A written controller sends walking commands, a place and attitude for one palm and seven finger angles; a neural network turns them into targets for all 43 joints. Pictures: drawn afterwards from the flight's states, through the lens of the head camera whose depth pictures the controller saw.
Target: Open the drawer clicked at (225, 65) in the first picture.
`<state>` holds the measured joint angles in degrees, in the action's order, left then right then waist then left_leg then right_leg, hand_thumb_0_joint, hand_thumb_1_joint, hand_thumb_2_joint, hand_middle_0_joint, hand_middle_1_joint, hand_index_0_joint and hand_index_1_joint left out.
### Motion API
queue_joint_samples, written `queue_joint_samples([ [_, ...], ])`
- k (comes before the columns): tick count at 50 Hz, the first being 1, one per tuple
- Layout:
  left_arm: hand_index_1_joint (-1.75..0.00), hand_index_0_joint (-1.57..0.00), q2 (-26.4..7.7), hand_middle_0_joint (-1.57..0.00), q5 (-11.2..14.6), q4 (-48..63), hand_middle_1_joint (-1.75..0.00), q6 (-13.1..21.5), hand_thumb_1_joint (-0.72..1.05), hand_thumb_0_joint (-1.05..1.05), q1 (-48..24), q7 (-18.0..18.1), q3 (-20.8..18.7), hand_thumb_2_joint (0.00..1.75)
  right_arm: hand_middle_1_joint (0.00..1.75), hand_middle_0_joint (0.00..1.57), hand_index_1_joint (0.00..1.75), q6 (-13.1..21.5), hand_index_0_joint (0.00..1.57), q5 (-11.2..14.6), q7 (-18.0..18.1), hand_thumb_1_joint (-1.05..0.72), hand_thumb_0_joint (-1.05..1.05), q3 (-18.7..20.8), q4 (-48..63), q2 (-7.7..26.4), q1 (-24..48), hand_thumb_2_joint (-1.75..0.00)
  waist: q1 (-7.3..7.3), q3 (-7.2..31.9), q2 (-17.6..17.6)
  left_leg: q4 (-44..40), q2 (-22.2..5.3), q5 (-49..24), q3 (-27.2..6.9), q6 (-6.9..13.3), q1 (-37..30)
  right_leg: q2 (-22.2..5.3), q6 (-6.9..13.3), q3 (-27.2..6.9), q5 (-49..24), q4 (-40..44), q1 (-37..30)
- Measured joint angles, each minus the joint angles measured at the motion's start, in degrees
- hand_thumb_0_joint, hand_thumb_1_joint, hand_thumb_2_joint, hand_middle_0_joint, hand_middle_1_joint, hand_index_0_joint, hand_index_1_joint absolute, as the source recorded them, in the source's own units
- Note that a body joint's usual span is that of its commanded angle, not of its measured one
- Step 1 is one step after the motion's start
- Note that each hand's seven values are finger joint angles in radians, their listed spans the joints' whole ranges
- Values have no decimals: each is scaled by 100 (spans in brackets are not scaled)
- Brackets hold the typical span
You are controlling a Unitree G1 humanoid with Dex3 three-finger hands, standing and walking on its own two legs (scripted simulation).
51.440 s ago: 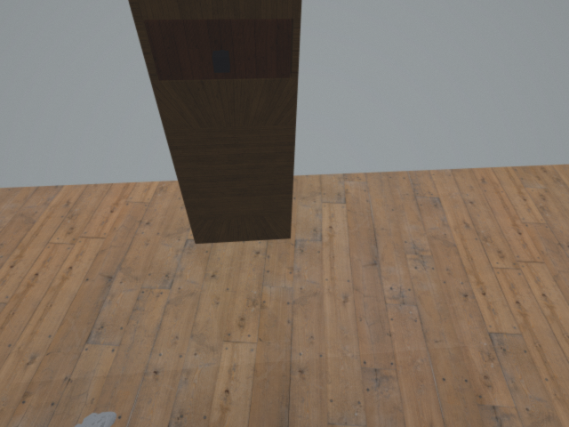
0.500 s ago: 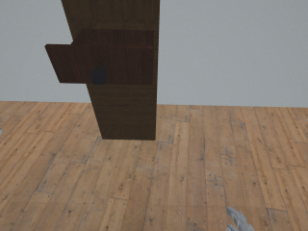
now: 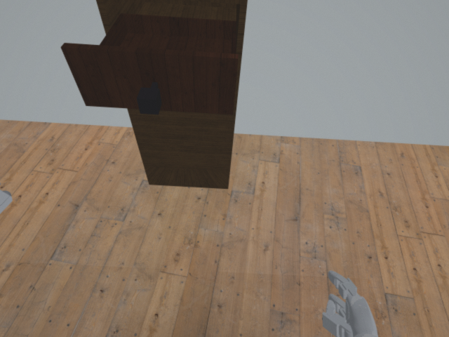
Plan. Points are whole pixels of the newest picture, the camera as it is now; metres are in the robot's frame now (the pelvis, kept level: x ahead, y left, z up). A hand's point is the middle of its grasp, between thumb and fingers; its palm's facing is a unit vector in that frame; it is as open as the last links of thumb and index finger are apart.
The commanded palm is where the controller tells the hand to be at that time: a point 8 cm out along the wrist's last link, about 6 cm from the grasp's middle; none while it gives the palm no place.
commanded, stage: stop stepping back and stand still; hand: left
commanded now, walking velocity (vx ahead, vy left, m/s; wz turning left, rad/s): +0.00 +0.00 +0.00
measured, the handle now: (151, 95) +0.60 +0.20 +0.08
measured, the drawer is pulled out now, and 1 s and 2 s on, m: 0.30 0.30 0.30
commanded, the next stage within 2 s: let the arm hang, fingers relaxed in 0.82 s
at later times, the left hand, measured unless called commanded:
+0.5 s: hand out of the picture +0.17 +0.24 +0.25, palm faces +0.46 -0.77 -0.44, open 7.4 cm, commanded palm +0.10 +0.29 +0.27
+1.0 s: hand (14, 250) +0.19 +0.27 +0.15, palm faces +0.32 -0.81 -0.50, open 7.4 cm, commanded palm none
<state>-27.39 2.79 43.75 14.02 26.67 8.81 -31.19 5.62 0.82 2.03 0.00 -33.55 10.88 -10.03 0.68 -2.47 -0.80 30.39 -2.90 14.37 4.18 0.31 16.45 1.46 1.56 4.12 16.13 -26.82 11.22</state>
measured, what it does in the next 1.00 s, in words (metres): stands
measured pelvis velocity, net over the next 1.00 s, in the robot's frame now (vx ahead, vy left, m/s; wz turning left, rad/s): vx -0.04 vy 0.02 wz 0.02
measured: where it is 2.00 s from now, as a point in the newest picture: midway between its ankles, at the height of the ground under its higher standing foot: outside the picture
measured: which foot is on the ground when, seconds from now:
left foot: down 0.00-1.00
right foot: down 0.00-1.00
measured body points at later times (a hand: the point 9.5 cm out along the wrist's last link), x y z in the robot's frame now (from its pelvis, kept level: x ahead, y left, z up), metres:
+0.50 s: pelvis -0.03 +0.02 +0.00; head -0.02 +0.03 +0.45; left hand +0.14 +0.28 +0.28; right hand +0.13 -0.22 -0.08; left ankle +0.02 +0.11 -0.74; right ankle -0.02 -0.10 -0.74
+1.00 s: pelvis -0.04 +0.02 +0.00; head -0.04 +0.01 +0.45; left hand +0.17 +0.31 +0.18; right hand +0.13 -0.22 -0.11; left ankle +0.02 +0.11 -0.74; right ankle -0.02 -0.10 -0.74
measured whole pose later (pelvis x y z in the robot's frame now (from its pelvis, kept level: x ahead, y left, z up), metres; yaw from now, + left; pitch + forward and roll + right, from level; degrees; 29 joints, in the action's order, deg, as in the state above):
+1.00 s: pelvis -0.04 +0.02 +0.00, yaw +1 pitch +1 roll -1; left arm -24.2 -0.1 17.5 10.5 19.5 3.9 -16.7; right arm 7.4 0.5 -0.3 0.4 -43.2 15.3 -9.3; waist -0.7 1.2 3.8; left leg 30.5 -0.4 10.5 4.4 2.8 21.1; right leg -1.1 -0.3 4.0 14.1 -30.1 16.9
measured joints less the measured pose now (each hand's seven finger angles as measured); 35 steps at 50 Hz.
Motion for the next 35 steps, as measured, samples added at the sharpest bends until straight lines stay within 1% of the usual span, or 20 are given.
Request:
queue_joint_samples([
  [5, -30, -21, -197, -21, 47, 126, -30, 78, 89, 1, 129, -26, -138, 89, 30, 20, 30, -50, 20, 0, -14, -91, 1, -61, 35, -83, 37, -90, 5, 35, 53, -38, 3, -13, 37, 31, -11, -3, -37, -38, -65, 101, -26],
  [8, -30, -21, -232, -22, 76, -15, -30, 86, 89, 1, 102, -30, -217, 89, 30, 20, 30, -97, 20, 9, -8, -91, 1, -88, 8, -96, -1, -90, -7, 92, 106, -91, 13, -50, 55, 52, -29, -9, -59, -54, -122, 177, -50],
  [12, -30, -21, -113, -21, 102, -273, -30, 19, 89, 0, 37, -21, -203, 89, 30, 20, 30, -132, 20, 13, 3, -91, 1, -101, -54, -73, -87, -90, -22, 159, 168, -173, 27, -121, 81, 81, -53, -21, -83, -77, -207, 263, -69],
  [18, -30, -21, 195, -21, 86, -398, -30, -89, 89, 1, 51, -32, 67, 89, 30, 20, 30, -117, 20, -9, 25, -91, 1, -87, -126, 8, -240, -90, -13, 187, 167, -267, 53, -249, 76, 113, -39, -41, -102, -66, -323, 342, -55],
  [20, -30, -21, 238, -21, 68, -329, -30, -100, 89, 1, 98, -36, 137, 89, 30, 20, 30, -103, 20, -24, 40, -91, 1, -70, -140, 29, -277, -90, -9, 178, 147, -281, 56, -286, 67, 121, -24, -42, -104, -57, -360, 361, -46],
  [24, -30, -21, 207, -21, 39, -152, -30, -38, 89, 1, 174, -30, 179, 89, 30, 20, 30, -61, 20, -44, 66, -91, 1, -30, -153, 59, -330, -90, -8, 169, 115, -302, 63, -349, 51, 132, 1, -47, -107, -39, -420, 386, -31],
  [29, -30, -21, 92, -21, 25, -160, -30, 84, 89, 1, 88, 1, 62, 89, 30, 20, 30, -23, 20, -40, 98, -91, 1, 1, -163, 77, -335, -90, -30, 185, 139, -345, 68, -420, 48, 146, 12, -49, -115, -35, -499, 441, -26],
  [35, -30, -21, 154, -21, 27, -486, -30, 72, 89, 1, -80, 18, 17, 89, 30, 20, 30, -13, 20, -20, 100, -91, 1, -7, -171, 58, -272, -90, -29, 196, 221, -412, 72, -496, 67, 163, 15, -51, -128, -53, -585, 513, -18],
])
